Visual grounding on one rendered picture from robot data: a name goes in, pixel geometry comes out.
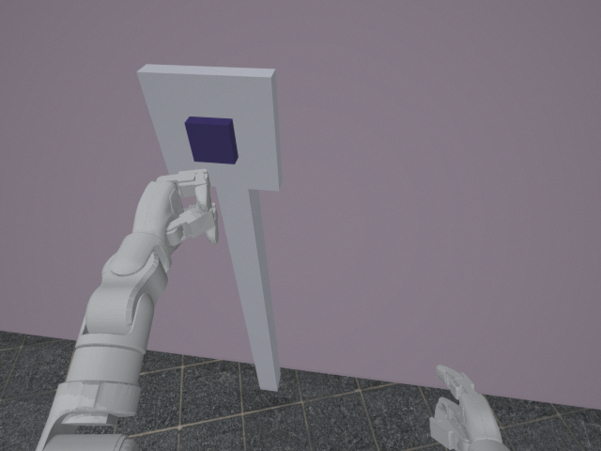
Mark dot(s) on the robot left forearm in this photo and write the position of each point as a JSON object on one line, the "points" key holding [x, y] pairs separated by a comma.
{"points": [[102, 383]]}

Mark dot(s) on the button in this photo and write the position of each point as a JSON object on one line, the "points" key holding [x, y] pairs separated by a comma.
{"points": [[212, 139]]}

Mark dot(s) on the robot left hand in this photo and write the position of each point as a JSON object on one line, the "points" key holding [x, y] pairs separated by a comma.
{"points": [[160, 211]]}

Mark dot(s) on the robot right hand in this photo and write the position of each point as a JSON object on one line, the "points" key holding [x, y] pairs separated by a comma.
{"points": [[456, 427]]}

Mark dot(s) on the panel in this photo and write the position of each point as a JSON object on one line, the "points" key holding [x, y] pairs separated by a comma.
{"points": [[249, 96]]}

